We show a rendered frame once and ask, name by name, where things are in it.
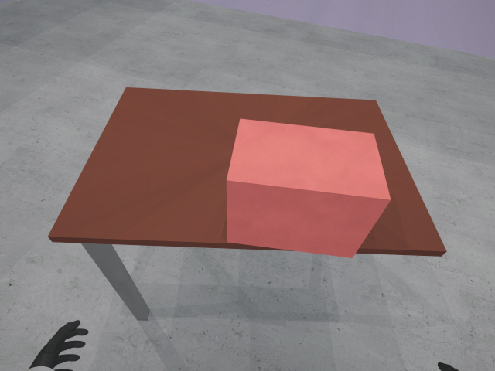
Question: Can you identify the carton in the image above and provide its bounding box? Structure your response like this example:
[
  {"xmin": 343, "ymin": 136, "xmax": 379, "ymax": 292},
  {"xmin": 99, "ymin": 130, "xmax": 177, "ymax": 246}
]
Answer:
[{"xmin": 227, "ymin": 119, "xmax": 391, "ymax": 258}]

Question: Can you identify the left robot hand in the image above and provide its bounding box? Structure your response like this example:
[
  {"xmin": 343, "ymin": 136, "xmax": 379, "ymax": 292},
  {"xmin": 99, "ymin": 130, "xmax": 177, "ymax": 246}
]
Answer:
[{"xmin": 29, "ymin": 320, "xmax": 88, "ymax": 371}]

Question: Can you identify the table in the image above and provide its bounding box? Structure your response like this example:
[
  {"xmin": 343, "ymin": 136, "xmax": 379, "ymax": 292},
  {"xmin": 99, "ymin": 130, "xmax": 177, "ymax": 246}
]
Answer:
[{"xmin": 48, "ymin": 87, "xmax": 447, "ymax": 321}]

